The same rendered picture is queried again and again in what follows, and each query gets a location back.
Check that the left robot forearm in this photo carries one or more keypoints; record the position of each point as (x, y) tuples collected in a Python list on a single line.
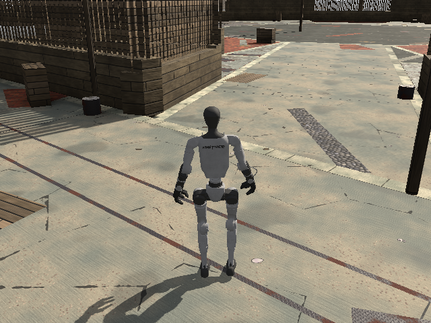
[(181, 180)]

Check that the right robot upper arm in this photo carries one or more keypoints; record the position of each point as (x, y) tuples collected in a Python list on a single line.
[(238, 151)]

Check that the robot right thigh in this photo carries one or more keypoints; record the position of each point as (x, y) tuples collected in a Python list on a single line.
[(231, 198)]

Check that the robot right hand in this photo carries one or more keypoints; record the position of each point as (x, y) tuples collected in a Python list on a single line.
[(247, 185)]

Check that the robot left hand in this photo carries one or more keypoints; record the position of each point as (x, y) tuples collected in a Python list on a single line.
[(178, 194)]

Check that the right robot forearm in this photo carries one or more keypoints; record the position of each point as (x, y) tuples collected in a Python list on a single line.
[(248, 174)]

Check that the left robot upper arm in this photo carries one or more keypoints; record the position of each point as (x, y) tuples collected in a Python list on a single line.
[(189, 153)]

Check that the robot thigh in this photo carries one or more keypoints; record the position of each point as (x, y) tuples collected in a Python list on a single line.
[(200, 203), (231, 198)]

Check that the robot left thigh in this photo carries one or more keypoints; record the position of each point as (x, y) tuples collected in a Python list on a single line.
[(200, 203)]

